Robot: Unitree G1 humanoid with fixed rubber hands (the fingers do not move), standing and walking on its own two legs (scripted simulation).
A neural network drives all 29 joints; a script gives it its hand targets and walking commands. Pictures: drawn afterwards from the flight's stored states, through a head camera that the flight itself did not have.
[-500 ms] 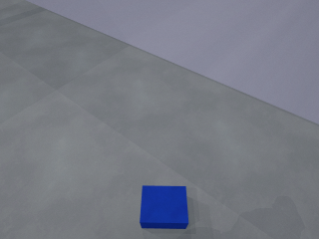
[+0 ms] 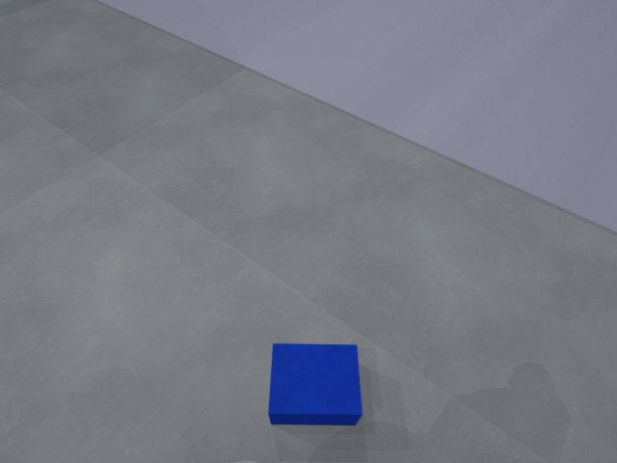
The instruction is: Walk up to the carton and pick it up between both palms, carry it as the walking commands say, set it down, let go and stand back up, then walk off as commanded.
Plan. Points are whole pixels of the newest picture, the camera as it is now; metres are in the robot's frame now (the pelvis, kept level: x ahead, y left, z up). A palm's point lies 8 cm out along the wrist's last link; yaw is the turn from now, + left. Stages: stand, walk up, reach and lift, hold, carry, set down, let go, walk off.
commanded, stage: walk up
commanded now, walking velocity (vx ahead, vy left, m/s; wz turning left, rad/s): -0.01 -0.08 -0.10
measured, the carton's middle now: (314, 384) +0.40 -0.01 -0.70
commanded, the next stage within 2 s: stand in 0.84 s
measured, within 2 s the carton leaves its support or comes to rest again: neither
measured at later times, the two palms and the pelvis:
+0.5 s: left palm out of the picture +0.00 +0.19 -0.14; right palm out of the picture -0.06 -0.25 -0.14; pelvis -0.02 -0.03 +0.01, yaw -1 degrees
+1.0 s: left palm out of the picture -0.03 +0.17 -0.14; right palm out of the picture -0.03 -0.27 -0.14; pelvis -0.01 -0.05 +0.01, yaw -2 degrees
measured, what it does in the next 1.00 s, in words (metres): steps on the spot: right foot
